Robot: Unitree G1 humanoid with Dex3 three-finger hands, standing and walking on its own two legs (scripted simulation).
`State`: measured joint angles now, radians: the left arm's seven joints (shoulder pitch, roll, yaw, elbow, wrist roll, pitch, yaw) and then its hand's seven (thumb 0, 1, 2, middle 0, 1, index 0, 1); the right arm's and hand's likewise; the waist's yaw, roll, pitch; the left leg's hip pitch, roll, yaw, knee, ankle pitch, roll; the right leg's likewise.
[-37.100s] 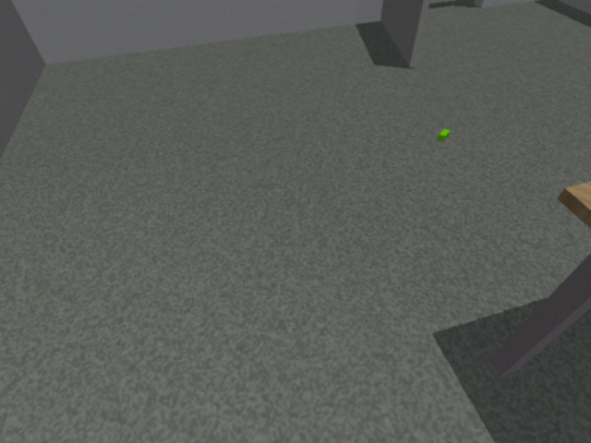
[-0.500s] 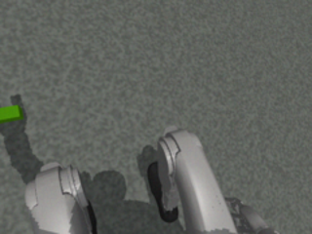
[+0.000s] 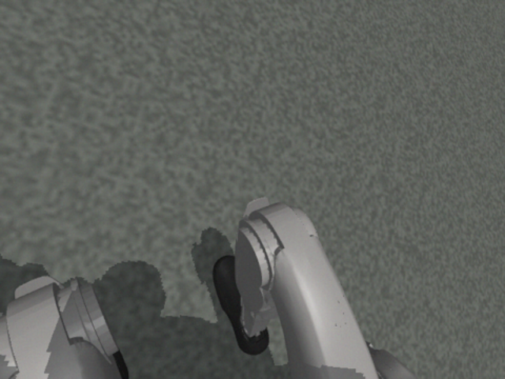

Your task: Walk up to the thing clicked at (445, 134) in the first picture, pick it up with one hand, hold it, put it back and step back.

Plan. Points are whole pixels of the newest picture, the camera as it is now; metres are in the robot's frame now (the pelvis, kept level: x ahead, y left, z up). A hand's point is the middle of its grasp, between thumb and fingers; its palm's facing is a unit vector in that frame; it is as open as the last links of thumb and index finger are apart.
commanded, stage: rest palm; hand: left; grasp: from above
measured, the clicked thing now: out of the picture +0.47 +0.33 -0.28
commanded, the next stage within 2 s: close in 1.04 s
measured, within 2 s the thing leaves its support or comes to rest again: neither
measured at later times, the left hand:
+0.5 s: hand out of the picture +0.44 +0.33 -0.25, palm faces -0.49 -0.14 -0.86, open 14.2 cm
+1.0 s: hand out of the picture +0.45 +0.32 -0.26, palm faces -0.45 -0.13 -0.88, open 14.1 cm
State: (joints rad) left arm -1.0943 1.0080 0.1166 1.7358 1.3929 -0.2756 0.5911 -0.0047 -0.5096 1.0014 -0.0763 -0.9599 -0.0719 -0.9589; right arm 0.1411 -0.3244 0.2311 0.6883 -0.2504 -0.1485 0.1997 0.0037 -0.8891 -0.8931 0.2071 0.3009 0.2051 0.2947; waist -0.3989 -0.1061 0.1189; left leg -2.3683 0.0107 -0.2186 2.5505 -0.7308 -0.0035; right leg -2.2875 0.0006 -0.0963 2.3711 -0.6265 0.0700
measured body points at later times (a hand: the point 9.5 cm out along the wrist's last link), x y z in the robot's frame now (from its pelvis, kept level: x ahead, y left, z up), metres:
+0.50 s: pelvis +0.00 +0.00 +0.00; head +0.28 +0.13 +0.33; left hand +0.47 +0.33 -0.20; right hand +0.04 -0.26 -0.05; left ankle +0.06 +0.12 -0.27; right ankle +0.12 -0.13 -0.27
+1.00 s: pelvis +0.00 +0.01 +0.00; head +0.29 +0.13 +0.32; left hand +0.47 +0.32 -0.21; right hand +0.05 -0.26 -0.04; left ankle +0.06 +0.13 -0.27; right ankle +0.12 -0.13 -0.27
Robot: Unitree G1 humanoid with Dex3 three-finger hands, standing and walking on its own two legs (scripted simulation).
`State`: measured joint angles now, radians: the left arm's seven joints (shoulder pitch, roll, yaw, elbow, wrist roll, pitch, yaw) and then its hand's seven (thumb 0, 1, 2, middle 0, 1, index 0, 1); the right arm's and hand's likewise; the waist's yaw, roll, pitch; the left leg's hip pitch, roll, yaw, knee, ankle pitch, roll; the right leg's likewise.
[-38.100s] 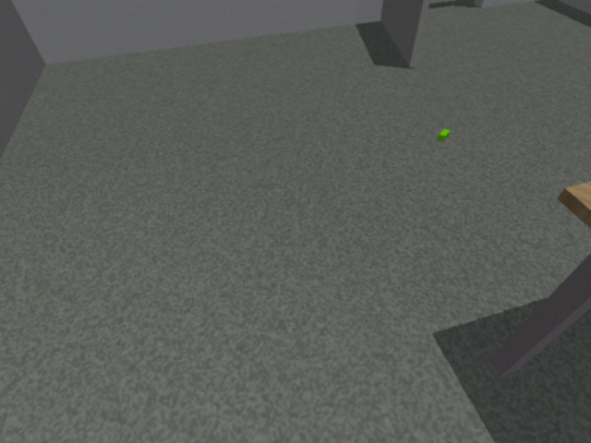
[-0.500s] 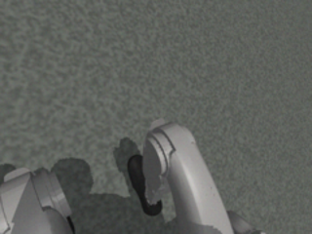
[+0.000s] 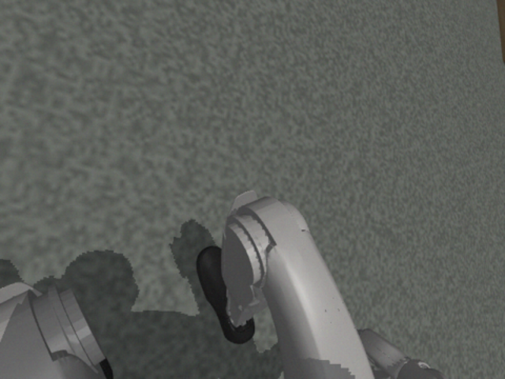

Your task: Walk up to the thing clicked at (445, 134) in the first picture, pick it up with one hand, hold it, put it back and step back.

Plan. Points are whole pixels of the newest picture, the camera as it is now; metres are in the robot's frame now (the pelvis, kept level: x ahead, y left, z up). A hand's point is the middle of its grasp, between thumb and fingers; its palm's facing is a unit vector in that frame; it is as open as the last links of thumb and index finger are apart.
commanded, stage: rest palm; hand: left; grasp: from above
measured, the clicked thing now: out of the picture +0.46 +0.34 -0.28
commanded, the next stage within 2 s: close in 0.04 s
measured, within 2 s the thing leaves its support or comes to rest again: neither
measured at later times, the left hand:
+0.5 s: hand out of the picture +0.44 +0.32 -0.25, palm faces -0.44 -0.11 -0.89, open 12.7 cm
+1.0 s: hand out of the picture +0.44 +0.34 -0.26, palm faces -0.48 -0.14 -0.87, open 10.6 cm
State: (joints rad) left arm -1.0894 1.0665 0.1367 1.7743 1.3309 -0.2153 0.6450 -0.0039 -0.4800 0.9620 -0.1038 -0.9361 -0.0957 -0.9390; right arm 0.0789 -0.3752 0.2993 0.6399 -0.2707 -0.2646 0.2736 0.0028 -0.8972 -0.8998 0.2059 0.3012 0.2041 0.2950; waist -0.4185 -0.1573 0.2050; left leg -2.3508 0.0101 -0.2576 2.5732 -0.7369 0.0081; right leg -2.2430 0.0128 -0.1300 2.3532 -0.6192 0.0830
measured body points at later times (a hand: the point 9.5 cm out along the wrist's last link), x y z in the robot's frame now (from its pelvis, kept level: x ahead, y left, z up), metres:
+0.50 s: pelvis +0.00 +0.00 +0.00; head +0.27 +0.14 +0.33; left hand +0.46 +0.33 -0.20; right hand +0.06 -0.25 -0.05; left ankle +0.06 +0.12 -0.27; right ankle +0.13 -0.13 -0.27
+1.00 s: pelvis +0.00 +0.00 +0.00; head +0.28 +0.13 +0.32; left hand +0.46 +0.34 -0.21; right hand +0.05 -0.25 -0.05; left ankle +0.06 +0.12 -0.27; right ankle +0.13 -0.13 -0.27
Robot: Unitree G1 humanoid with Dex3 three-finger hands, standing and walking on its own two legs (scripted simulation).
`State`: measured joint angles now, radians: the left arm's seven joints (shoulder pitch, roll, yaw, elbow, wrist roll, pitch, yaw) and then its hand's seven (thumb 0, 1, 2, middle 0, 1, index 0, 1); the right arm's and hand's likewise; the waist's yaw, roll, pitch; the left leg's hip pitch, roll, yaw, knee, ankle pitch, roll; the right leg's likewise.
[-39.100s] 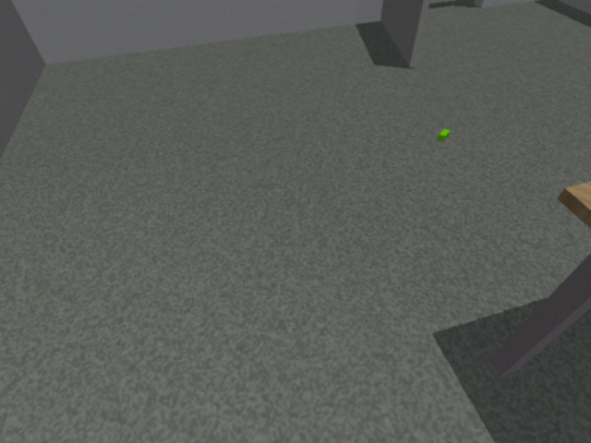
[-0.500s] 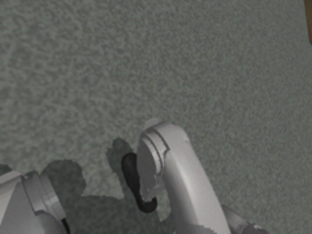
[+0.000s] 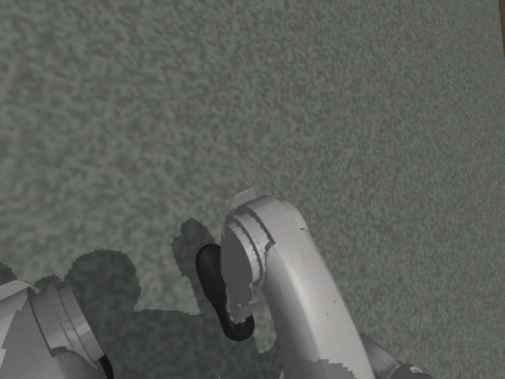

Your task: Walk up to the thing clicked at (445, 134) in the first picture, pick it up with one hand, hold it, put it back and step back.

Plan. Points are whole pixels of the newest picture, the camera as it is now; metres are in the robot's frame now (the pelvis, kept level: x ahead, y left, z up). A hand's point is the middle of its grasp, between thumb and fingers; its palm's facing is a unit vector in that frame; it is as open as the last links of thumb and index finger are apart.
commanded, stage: close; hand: left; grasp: from above
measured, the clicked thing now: out of the picture +0.46 +0.34 -0.29
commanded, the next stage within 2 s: settle in 0.80 s
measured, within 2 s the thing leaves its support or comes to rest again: leaves its support in 1.20 s
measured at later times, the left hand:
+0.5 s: hand out of the picture +0.45 +0.34 -0.25, palm faces -0.45 -0.13 -0.88, open 8.3 cm
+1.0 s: hand out of the picture +0.45 +0.34 -0.25, palm faces -0.44 -0.15 -0.88, open 6.6 cm
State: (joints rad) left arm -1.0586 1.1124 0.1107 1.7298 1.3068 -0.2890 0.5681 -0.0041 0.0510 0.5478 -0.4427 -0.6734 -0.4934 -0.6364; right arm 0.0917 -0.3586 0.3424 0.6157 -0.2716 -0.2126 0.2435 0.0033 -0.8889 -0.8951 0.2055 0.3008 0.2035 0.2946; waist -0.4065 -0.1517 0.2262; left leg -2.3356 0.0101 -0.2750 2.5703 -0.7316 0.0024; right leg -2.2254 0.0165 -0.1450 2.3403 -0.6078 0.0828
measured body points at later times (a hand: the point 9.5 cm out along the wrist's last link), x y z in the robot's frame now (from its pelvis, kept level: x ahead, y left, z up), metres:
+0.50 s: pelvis +0.00 +0.00 +0.00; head +0.29 +0.14 +0.32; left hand +0.47 +0.34 -0.20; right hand +0.05 -0.25 -0.05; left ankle +0.06 +0.12 -0.27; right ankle +0.13 -0.13 -0.27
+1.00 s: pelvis +0.00 +0.00 +0.00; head +0.28 +0.14 +0.32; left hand +0.47 +0.34 -0.20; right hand +0.05 -0.26 -0.04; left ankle +0.06 +0.12 -0.27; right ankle +0.13 -0.13 -0.27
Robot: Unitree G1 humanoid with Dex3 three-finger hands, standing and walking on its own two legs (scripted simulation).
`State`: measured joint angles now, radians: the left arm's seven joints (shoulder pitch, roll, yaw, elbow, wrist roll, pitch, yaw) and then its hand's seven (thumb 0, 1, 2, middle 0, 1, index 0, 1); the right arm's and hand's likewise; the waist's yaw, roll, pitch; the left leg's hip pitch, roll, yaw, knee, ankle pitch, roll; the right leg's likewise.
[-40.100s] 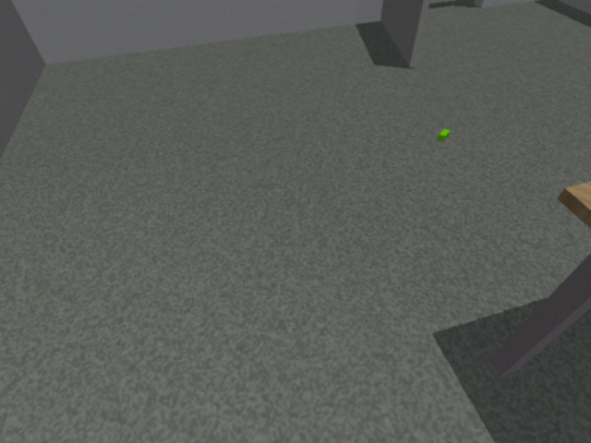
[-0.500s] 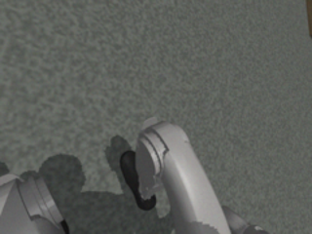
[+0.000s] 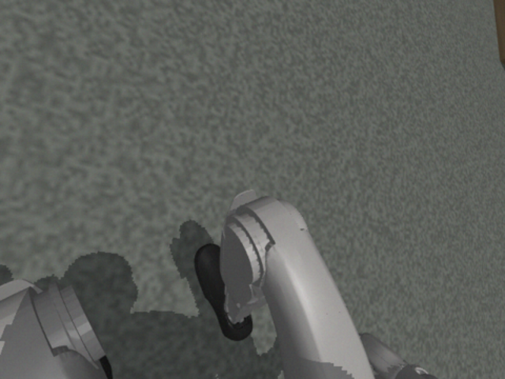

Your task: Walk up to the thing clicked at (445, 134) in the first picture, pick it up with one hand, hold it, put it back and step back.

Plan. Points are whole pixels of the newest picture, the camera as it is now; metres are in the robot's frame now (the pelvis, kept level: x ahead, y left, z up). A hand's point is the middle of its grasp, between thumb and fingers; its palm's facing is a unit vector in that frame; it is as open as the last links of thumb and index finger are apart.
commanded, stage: settle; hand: left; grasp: from above
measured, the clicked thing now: out of the picture +0.47 +0.35 -0.29
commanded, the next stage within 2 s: lift in 0.82 s
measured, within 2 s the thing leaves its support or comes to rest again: leaves its support in 0.20 s
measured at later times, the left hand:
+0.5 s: hand out of the picture +0.45 +0.37 -0.18, palm faces -0.43 -0.11 -0.89, open 6.4 cm
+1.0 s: hand out of the picture +0.44 +0.36 -0.12, palm faces -0.45 -0.09 -0.89, open 6.4 cm
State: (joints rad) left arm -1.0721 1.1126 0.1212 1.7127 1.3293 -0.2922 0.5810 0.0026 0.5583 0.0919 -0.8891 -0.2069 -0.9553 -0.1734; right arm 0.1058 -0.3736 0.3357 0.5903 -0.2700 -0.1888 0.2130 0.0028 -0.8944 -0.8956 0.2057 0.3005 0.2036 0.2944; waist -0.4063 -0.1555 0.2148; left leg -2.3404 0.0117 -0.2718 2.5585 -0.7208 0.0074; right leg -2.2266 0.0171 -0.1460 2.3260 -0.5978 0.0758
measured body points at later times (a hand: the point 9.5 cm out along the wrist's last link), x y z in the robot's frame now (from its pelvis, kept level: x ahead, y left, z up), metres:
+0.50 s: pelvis +0.01 +0.00 +0.01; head +0.26 +0.12 +0.36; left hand +0.47 +0.37 -0.13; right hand +0.09 -0.27 -0.05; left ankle +0.06 +0.12 -0.27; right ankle +0.14 -0.13 -0.27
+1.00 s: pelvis +0.00 -0.01 +0.03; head +0.23 +0.10 +0.40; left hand +0.46 +0.36 -0.07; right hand +0.08 -0.28 -0.06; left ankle +0.06 +0.12 -0.27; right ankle +0.14 -0.13 -0.27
